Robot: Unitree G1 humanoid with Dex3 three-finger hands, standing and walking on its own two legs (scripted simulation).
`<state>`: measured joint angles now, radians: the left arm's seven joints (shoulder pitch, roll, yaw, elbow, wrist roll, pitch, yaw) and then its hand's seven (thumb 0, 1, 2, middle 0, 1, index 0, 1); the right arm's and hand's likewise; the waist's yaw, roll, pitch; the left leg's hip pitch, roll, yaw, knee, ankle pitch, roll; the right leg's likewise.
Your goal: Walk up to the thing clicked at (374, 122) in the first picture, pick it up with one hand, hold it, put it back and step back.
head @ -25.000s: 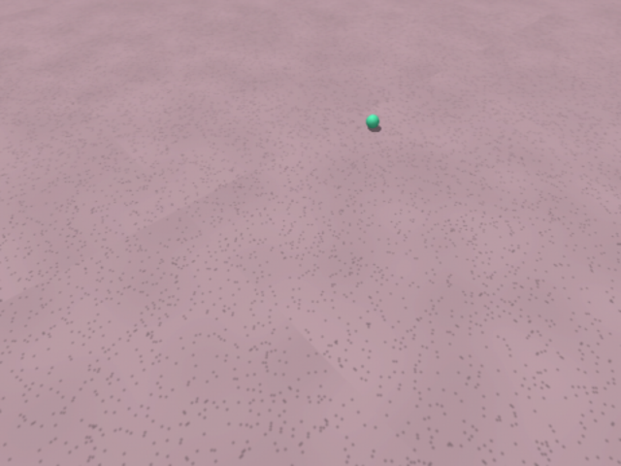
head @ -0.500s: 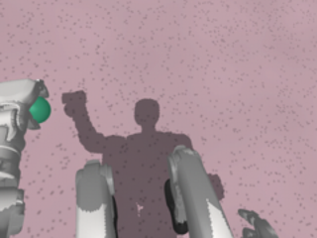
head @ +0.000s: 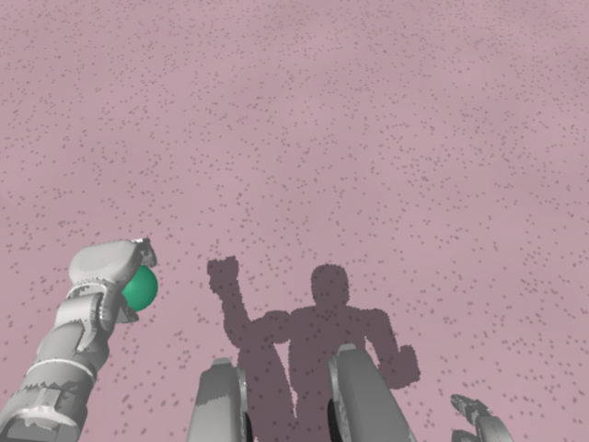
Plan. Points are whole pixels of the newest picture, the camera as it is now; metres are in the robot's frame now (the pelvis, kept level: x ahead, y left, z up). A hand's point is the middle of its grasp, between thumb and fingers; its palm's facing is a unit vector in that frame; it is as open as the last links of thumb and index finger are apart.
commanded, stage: lift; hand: left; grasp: from above
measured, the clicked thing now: (132, 287) +0.38 +0.23 -0.11
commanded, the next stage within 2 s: hold in 0.62 s
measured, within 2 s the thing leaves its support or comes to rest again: neither
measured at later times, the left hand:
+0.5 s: hand (93, 264) +0.36 +0.23 +0.03, palm faces -0.45 -0.08 -0.89, open 10.0 cm
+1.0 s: hand (68, 234) +0.37 +0.23 +0.09, palm faces -0.45 -0.07 -0.89, open 10.0 cm
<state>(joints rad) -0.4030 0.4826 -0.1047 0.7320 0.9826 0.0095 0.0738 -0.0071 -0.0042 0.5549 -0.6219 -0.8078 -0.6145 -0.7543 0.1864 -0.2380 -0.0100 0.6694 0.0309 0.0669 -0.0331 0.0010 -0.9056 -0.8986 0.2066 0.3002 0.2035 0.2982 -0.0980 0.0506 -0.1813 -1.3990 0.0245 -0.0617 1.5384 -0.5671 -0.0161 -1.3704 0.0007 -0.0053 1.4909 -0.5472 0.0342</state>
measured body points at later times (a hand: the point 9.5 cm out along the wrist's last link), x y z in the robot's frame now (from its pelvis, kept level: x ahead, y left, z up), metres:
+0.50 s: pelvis +0.04 +0.00 +0.12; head +0.10 +0.00 +0.57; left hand +0.38 +0.23 +0.08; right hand +0.12 -0.27 +0.00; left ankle +0.07 +0.13 -0.56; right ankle +0.08 -0.14 -0.56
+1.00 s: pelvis +0.07 +0.00 +0.16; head +0.10 +0.00 +0.61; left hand +0.39 +0.23 +0.14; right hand +0.18 -0.26 +0.04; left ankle +0.07 +0.13 -0.56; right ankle +0.08 -0.14 -0.56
